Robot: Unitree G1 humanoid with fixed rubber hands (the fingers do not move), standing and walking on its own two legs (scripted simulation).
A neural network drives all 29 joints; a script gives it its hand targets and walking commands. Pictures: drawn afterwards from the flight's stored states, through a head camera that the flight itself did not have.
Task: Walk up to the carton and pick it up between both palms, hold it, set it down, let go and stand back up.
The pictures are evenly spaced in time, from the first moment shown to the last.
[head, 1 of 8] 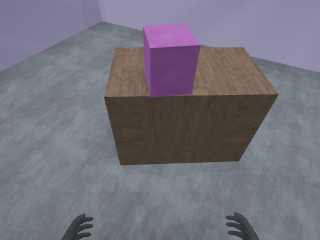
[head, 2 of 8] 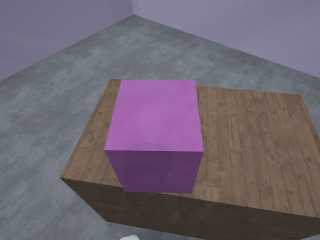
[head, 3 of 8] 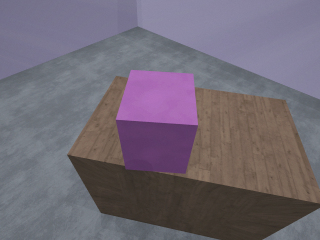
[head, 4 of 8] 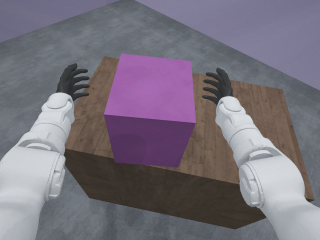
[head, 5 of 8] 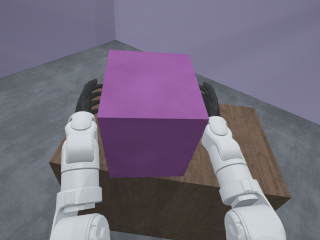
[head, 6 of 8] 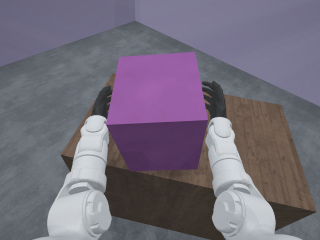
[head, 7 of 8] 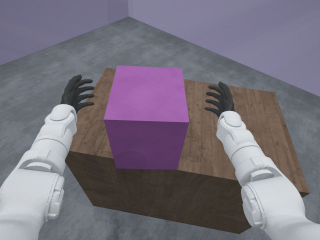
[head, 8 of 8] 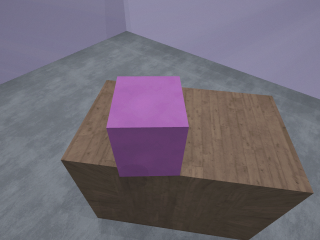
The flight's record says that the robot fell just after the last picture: no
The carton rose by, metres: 0.21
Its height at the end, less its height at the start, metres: +0.00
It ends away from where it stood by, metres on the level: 0.02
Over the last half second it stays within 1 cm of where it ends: yes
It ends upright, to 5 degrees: yes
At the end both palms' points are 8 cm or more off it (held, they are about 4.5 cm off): yes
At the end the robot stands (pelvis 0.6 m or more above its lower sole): yes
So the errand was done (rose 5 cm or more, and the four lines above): yes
